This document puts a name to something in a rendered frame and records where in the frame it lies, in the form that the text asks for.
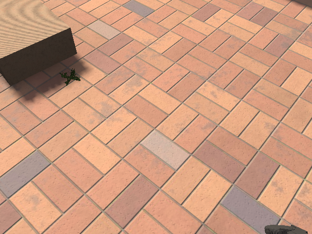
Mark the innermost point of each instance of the right robot hand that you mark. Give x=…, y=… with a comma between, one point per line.
x=283, y=229

